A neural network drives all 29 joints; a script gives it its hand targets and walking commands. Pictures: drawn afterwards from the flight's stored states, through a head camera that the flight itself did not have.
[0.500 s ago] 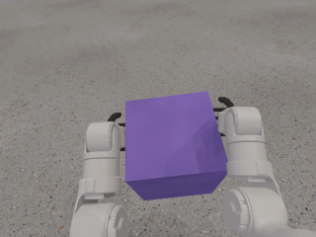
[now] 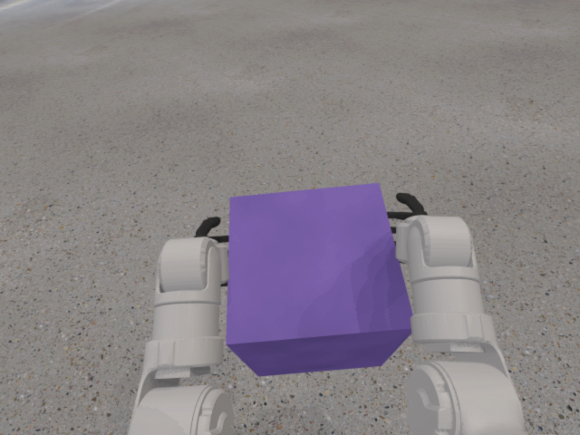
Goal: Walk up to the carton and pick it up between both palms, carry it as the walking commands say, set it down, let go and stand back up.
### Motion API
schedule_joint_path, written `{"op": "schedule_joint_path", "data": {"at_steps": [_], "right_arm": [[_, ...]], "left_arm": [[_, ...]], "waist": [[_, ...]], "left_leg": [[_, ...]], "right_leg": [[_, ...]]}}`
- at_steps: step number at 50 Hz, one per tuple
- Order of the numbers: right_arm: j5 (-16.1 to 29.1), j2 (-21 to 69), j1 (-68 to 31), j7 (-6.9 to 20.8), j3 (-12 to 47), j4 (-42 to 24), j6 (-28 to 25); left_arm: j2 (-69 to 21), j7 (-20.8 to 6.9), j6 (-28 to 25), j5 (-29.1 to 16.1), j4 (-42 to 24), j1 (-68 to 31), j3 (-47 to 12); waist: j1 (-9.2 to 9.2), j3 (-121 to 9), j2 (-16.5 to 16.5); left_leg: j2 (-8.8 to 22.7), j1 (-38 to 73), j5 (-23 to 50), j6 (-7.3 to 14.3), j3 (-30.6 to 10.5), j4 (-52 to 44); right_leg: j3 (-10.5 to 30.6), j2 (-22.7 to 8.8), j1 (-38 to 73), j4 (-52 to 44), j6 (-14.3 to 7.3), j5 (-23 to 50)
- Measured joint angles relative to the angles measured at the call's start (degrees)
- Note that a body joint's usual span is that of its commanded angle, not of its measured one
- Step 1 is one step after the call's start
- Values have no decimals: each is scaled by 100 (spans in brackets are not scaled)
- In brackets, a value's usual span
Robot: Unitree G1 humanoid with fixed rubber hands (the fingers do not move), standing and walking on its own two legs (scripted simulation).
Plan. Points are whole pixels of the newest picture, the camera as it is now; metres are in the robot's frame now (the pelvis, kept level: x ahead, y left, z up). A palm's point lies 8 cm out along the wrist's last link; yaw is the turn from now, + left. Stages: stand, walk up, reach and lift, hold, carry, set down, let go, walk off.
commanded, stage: carry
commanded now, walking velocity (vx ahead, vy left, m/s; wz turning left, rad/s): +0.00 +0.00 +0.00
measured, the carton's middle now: (312, 289) +0.34 -0.01 +0.03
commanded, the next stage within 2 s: hold in 0.64 s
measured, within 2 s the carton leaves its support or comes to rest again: neither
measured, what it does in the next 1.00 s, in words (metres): stands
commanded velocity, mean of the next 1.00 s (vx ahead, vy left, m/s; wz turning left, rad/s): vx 0.00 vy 0.00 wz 0.00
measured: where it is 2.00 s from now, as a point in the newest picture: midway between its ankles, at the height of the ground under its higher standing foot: outside the picture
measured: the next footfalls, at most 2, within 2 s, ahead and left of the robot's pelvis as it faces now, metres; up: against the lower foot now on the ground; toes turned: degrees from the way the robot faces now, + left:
none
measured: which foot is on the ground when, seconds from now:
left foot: down 0.00-1.00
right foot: down 0.00-1.00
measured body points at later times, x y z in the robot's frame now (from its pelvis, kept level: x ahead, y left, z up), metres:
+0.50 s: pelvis +0.00 +0.00 +0.00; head -0.03 -0.02 +0.45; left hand +0.33 +0.14 +0.11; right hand +0.35 -0.15 +0.11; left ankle +0.02 +0.11 -0.73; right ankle +0.07 -0.10 -0.73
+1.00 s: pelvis -0.01 -0.01 +0.01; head -0.06 +0.00 +0.45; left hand +0.31 +0.16 +0.07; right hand +0.31 -0.14 +0.06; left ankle +0.03 +0.12 -0.73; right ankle +0.07 -0.10 -0.73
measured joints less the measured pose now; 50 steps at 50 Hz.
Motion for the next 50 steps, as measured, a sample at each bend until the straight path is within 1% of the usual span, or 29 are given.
{"op": "schedule_joint_path", "data": {"at_steps": [6, 10, 12, 14, 16, 22, 24, 28, 30, 34, 35, 37, 38, 39, 40, 41, 42, 44, 45, 46, 47, 48, 50], "right_arm": [[-110, 20, 97, 22, 30, 83, -79], [11, -16, 182, 10, 19, -81, -64], [-8, -17, 178, 44, 74, -61, -118], [-51, 28, 165, 14, 51, -15, -181], [-148, 41, 85, 41, -52, 186, -265], [-114, 67, 239, 67, -71, 3, -336], [7, 37, 251, 24, -1, -100, -330], [-132, 92, 390, 111, 20, -103, -421], [-296, 152, 337, 162, -92, 220, -586], [-190, 144, 460, 87, 24, 22, -586], [-315, 181, 485, 205, -37, 170, -764], [-870, 346, 876, 742, -275, 726, -1666], [-1071, 451, 1189, 938, -369, 871, -2044], [-1175, 572, 1519, 1085, -432, 932, -2318], [-1132, 586, 1817, 1207, -366, 962, -2472], [-975, 480, 2041, 1310, -208, 987, -2525], [-809, 386, 2235, 1344, -62, 923, -2543], [-547, 303, 2444, 1225, 137, 688, -2567], [-440, 299, 2457, 1070, 219, 559, -2569], [-323, 305, 2436, 817, 317, 432, -2579], [-228, 320, 2381, 490, 415, 343, -2612], [-161, 337, 2301, 380, 438, 277, -2663], [-264, 428, 2030, 351, 303, 411, -2819]], "left_arm": [[-32, -158, -197, 143, 275, 11, 65], [-73, 65, -147, -25, 121, 37, 25], [-48, -41, -165, 75, 101, 36, 0], [-43, -177, -262, 186, 150, 74, 7], [-65, -214, -391, 230, 355, 46, 65], [-138, -72, -464, 129, 128, 252, -17], [-100, 26, -412, 7, -18, 251, -60], [-164, -80, -509, 166, 81, 276, 29], [-174, -229, -662, 349, 400, 223, 152], [-153, -188, -729, 222, 245, 377, 45], [-204, -332, -891, 401, 370, 399, 123], [-447, -832, -1753, 1026, 787, 807, 470], [-483, -1044, -2119, 1160, 867, 1158, 506], [-350, -1268, -2362, 1144, 979, 1470, 417], [-234, -1439, -2536, 1056, 1039, 1718, 375], [-165, -1542, -2669, 928, 1042, 1903, 339], [-126, -1597, -2765, 793, 985, 2037, 274], [-112, -1606, -2889, 639, 837, 2071, 201], [-114, -1571, -2930, 614, 723, 2020, 161], [-103, -1524, -2984, 580, 598, 1946, 90], [-90, -1492, -3053, 551, 487, 1855, 19], [-74, -1406, -3147, 565, 464, 1738, -7], [-49, -1299, -3296, 620, 576, 1460, 78]], "waist": [[-6, -72, 34], [-16, -2, 0], [-34, -13, -40], [-54, -23, -54], [-54, -11, -43], [5, 31, -4], [20, 76, 9], [31, -28, -6], [19, -71, -11], [16, -34, 9], [33, -40, 4], [129, 68, -3], [173, 114, 9], [198, 145, 28], [213, 193, 46], [239, 270, 61], [278, 360, 67], [389, 562, 18], [450, 643, -19], [509, 694, -72], [560, 712, -127], [592, 694, -186], [612, 581, -297]], "left_leg": [[-3, 12, 42, -2, -7, -62], [-12, 21, 67, 4, -22, -83], [-2, -16, 87, -2, -18, -102], [6, -41, 94, -4, -12, -105], [3, -44, 86, 1, -13, -84], [-20, -26, 83, 2, -9, -94], [-7, -31, 77, -8, -12, -78], [-3, -27, 101, -35, -36, -148], [11, -12, 81, -46, -46, -130], [28, -5, 27, -59, -49, -63], [28, 43, 69, -62, -62, -114], [28, 553, 184, -78, -97, -494], [11, 833, 219, -94, -170, -715], [-8, 1055, 462, -100, -274, -888], [-19, 1216, 441, -102, -351, -964], [-32, 1332, 342, -98, -420, -982], [-47, 1415, 242, -97, -486, -979], [-78, 1421, 154, -102, -528, -841], [-92, 1367, 179, -88, -552, -753], [-96, 1290, 166, -97, -557, -655], [-98, 1207, 138, -123, -564, -570], [-104, 1126, 116, -145, -576, -501], [-125, 1012, 102, -152, -620, -403]], "right_leg": [[-16, -6, 24, -73, 3, 41], [-34, -17, 43, -97, 7, 57], [-34, -8, 11, -134, 1, 89], [-32, 0, -10, -151, -1, 109], [-34, -6, -10, -131, 3, 101], [-33, -37, -22, -70, 8, 55], [-39, -26, -22, -64, -5, 52], [-69, -25, -20, -105, -22, 46], [-82, -14, -1, -93, -33, 26], [-88, -6, 6, -27, -43, -26], [-61, 17, 45, -73, -41, 33], [133, 148, 521, -454, -29, 165], [232, 201, 773, -663, -24, 215], [346, 260, 968, -816, -20, 259], [418, 301, 1112, -903, -25, 288], [466, 329, 1211, -928, -28, 303], [500, 351, 1275, -917, -30, 306], [560, 369, 1267, -786, -26, 281], [587, 386, 1218, -715, -24, 274], [610, 400, 1148, -647, -28, 275], [626, 410, 1073, -588, -31, 279], [639, 418, 1003, -540, -29, 281], [698, 460, 912, -482, -7, 275]]}}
